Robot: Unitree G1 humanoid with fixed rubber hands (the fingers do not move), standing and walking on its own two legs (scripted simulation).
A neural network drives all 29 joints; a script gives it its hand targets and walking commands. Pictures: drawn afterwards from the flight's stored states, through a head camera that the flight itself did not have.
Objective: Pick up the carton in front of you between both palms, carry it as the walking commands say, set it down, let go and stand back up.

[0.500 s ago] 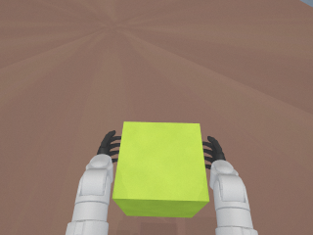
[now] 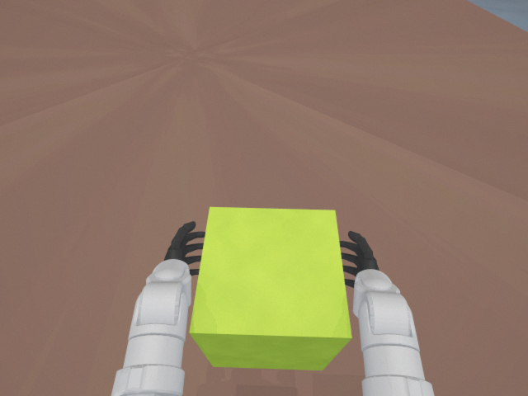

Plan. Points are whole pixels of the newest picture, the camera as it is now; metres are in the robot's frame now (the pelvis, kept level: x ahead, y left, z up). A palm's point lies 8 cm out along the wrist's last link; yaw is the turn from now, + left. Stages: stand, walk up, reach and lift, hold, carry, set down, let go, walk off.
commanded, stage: carry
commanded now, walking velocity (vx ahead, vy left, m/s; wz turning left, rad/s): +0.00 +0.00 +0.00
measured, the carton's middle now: (269, 294) +0.30 +0.00 -0.05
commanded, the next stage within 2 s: hold in 0.74 s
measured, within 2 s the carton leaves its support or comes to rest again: neither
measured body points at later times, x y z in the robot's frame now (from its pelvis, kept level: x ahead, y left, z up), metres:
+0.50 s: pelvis -0.02 +0.01 +0.00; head -0.04 +0.01 +0.45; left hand +0.29 +0.16 +0.04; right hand +0.28 -0.14 +0.03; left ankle -0.03 +0.10 -0.74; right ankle +0.02 -0.11 -0.74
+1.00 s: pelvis -0.03 +0.00 +0.01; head -0.06 +0.00 +0.46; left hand +0.25 +0.18 +0.04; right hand +0.27 -0.12 +0.04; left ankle -0.03 +0.11 -0.74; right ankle +0.02 -0.12 -0.74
